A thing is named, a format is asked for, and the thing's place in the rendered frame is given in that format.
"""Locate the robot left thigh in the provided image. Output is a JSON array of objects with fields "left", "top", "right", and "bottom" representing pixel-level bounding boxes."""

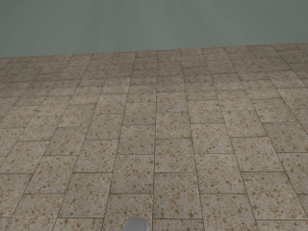
[{"left": 121, "top": 217, "right": 150, "bottom": 231}]

